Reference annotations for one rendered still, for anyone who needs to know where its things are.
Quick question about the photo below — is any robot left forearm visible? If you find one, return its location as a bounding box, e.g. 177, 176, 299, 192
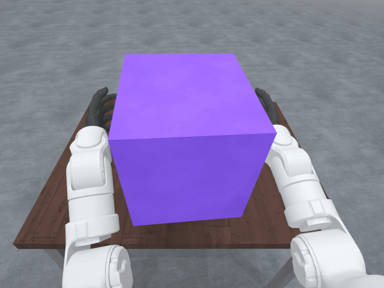
62, 126, 120, 288

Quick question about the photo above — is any robot right forearm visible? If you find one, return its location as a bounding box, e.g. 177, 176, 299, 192
265, 125, 366, 272

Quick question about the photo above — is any right robot upper arm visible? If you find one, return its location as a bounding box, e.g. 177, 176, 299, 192
290, 229, 384, 288

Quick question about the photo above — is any left robot upper arm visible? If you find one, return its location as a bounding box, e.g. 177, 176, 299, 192
64, 244, 133, 288

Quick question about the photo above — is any carton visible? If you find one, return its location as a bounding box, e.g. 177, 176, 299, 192
108, 53, 277, 226

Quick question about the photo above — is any table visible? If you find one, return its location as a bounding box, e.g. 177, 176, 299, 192
13, 99, 329, 288

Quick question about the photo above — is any left robot hand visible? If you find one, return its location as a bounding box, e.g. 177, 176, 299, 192
84, 87, 117, 133

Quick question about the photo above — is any right robot hand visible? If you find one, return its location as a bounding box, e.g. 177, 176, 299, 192
255, 88, 280, 125

